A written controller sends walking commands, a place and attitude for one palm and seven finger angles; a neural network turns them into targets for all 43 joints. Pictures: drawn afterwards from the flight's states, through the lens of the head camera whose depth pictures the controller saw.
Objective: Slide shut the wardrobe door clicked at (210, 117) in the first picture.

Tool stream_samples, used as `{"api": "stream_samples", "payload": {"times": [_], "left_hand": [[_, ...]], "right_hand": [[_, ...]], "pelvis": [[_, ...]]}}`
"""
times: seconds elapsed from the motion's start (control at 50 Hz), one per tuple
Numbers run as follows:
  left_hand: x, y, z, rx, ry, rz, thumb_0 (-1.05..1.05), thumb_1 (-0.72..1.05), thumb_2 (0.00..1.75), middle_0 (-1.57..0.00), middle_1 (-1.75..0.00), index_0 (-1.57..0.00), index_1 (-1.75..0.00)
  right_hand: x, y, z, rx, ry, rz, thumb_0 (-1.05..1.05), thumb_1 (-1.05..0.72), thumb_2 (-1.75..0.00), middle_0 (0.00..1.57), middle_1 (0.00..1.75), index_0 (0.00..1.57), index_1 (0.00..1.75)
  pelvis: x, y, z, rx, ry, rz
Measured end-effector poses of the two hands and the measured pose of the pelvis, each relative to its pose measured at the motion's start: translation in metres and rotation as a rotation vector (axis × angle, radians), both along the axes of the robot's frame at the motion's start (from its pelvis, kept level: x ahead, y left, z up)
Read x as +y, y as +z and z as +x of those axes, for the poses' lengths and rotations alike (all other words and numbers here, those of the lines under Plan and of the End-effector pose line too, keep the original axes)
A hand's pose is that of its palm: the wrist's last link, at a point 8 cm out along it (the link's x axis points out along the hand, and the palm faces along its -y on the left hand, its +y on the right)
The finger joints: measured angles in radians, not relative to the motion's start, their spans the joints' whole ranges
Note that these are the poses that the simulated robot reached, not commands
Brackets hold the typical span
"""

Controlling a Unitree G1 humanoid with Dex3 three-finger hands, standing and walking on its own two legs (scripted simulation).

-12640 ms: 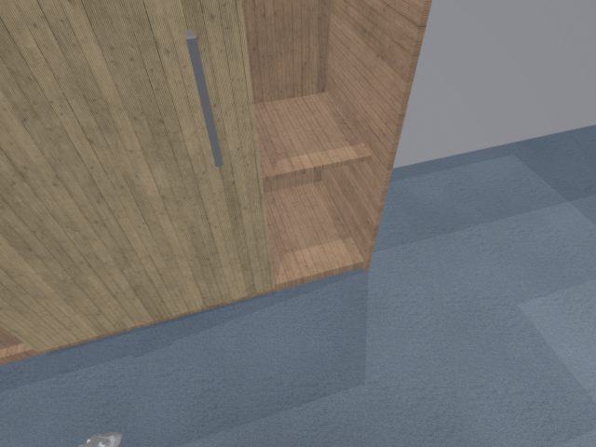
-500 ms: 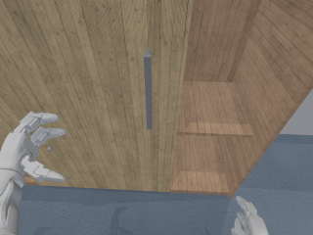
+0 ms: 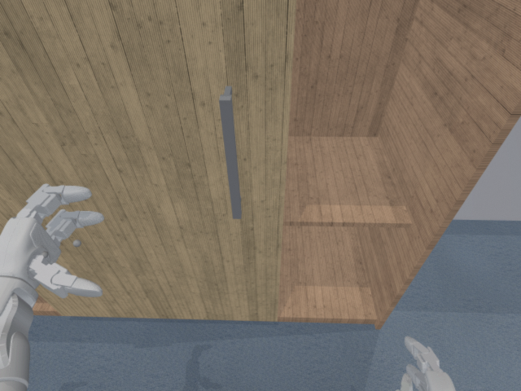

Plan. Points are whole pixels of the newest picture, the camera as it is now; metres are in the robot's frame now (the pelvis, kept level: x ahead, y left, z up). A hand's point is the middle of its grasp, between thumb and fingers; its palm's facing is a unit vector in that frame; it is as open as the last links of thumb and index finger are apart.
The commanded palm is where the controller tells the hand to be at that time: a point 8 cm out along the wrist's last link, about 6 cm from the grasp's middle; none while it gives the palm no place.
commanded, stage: raise the hand with hooked fingers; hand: left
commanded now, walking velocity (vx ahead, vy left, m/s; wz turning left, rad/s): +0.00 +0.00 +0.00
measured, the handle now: (233, 160) +0.50 +0.09 +0.10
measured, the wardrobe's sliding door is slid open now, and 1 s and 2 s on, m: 0.38 0.38 0.38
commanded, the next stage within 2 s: move the hooked fingers beside the handle in 0.08 s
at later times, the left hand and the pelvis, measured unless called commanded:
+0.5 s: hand (115, 225) +0.31 +0.23 +0.13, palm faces +0.04 -1.00 -0.05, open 14.0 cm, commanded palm +0.28 +0.29 +0.12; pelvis +0.01 -0.01 +0.00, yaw +0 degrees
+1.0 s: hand (151, 209) +0.35 +0.19 +0.12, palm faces +0.04 -1.00 -0.03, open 14.0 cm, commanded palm +0.32 +0.25 +0.12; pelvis +0.01 +0.00 +0.00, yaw -1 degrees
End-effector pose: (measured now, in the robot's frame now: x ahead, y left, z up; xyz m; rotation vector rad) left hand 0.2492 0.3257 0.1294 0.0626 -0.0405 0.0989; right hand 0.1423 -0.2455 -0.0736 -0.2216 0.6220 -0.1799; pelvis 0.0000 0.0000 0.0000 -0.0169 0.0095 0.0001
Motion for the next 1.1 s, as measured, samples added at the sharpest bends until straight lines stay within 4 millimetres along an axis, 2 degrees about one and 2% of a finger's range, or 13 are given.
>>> {"api": "stream_samples", "payload": {"times": [0.26,0.34,0.52,0.68,0.98,1.1], "left_hand": [[-0.009,-0.001,0.004,0.007,-0.007,-0.005,-0.01,-0.5,0.3,-0.3,-1.2,-0.3,-1.2],[-0.014,-0.003,0.013,0.012,-0.012,-0.015,-0.01,-0.5,0.3,-0.3,-1.2,-0.3,-1.2],[-0.041,-0.002,0.038,-0.005,-0.058,-0.016,-0.01,-0.5,0.3,-0.3,-1.2,-0.3,-1.2],[-0.044,-0.005,0.048,0.008,-0.033,-0.018,-0.01,-0.5,0.3,-0.3,-1.2,-0.3,-1.2],[-0.078,-0.007,0.072,-0.011,-0.061,-0.025,-0.01,-0.5,0.3,-0.3,-1.2,-0.3,-1.2],[-0.085,-0.008,0.083,-0.006,-0.057,-0.031,-0.01,-0.5,0.3,-0.3,-1.2,-0.3,-1.2]], "right_hand": [[-0.005,-0.002,0.009,-0.016,0.004,0.011,0.02,-0.9,-0.9,0.2,0.3,0.2,0.3],[-0.007,-0.004,0.01,-0.002,0.007,0.005,0.02,-0.9,-0.9,0.2,0.3,0.2,0.3],[-0.008,-0.006,0.006,0.013,-0.016,0.019,0.02,-0.9,-0.9,0.2,0.3,0.2,0.3],[-0.008,-0.009,0.0,0.045,-0.029,0.029,0.02,-0.9,-0.9,0.2,0.3,0.2,0.3],[-0.004,-0.016,-0.003,0.087,-0.029,0.044,0.02,-0.9,-0.9,0.2,0.3,0.2,0.3],[-0.004,-0.018,-0.008,0.11,-0.036,0.053,0.02,-0.9,-0.9,0.2,0.3,0.2,0.3]], "pelvis": [[-0.006,0.0,0.003,0.007,0.003,0.004],[-0.007,-0.001,0.002,0.01,0.007,0.004],[-0.007,-0.001,0.006,0.023,-0.007,0.01],[-0.006,-0.001,0.009,0.028,-0.013,0.011],[-0.003,-0.001,0.009,0.03,-0.014,0.014],[-0.003,-0.001,0.008,0.032,-0.02,0.015]]}}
